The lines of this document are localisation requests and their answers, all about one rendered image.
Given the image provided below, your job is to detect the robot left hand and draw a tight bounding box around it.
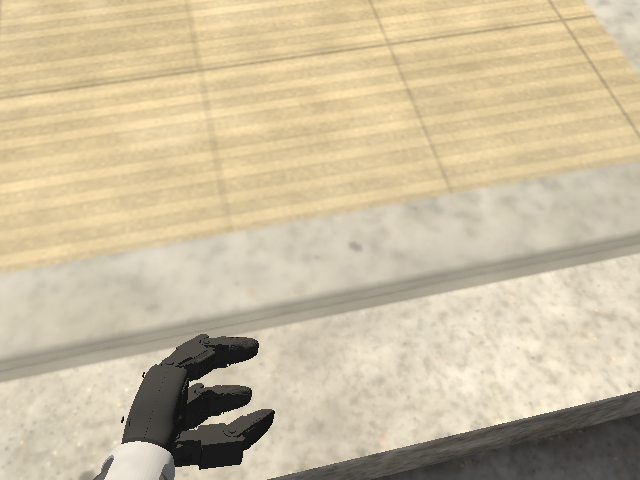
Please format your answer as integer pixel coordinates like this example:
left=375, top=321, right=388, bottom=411
left=121, top=334, right=275, bottom=470

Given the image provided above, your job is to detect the robot left forearm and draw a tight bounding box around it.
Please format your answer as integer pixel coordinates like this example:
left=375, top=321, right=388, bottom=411
left=93, top=441, right=175, bottom=480

